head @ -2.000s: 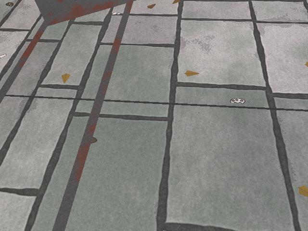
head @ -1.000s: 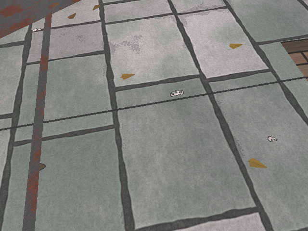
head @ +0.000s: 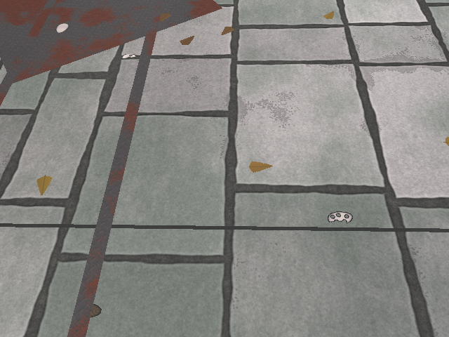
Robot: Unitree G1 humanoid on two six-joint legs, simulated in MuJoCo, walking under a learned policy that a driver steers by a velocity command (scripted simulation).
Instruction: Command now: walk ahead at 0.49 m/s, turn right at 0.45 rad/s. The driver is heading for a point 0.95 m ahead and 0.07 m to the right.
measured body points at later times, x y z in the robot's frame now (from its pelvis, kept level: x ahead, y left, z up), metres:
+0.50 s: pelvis +0.29 +0.03 +0.00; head +0.32 +0.04 +0.45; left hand +0.45 +0.28 -0.13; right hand +0.30 -0.26 -0.11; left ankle +0.32 +0.11 -0.74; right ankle +0.23 -0.08 -0.66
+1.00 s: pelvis +0.51 -0.09 +0.00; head +0.53 -0.11 +0.45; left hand +0.65 +0.14 -0.12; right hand +0.49 -0.36 -0.14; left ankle +0.53 +0.05 -0.66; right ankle +0.49 -0.16 -0.74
